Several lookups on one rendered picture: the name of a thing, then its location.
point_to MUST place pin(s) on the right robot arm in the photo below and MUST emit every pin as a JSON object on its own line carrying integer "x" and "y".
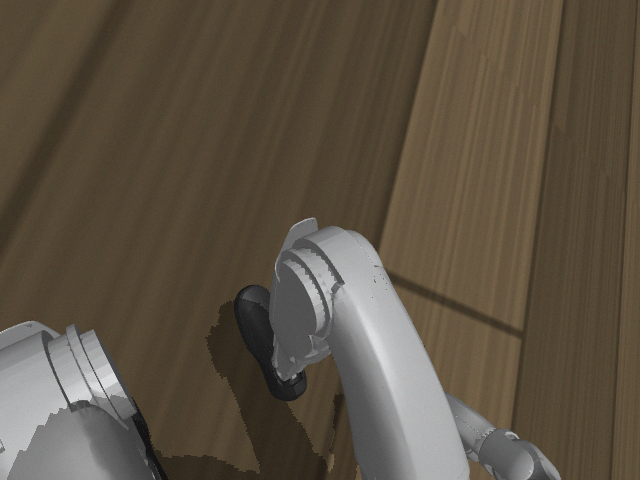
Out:
{"x": 506, "y": 457}

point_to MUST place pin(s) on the right robot hand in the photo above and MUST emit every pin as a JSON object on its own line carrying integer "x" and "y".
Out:
{"x": 473, "y": 427}

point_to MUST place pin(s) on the left robot foot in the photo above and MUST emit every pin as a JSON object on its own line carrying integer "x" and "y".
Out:
{"x": 142, "y": 428}

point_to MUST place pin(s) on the right robot foot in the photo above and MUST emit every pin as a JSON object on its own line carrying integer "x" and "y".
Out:
{"x": 251, "y": 309}

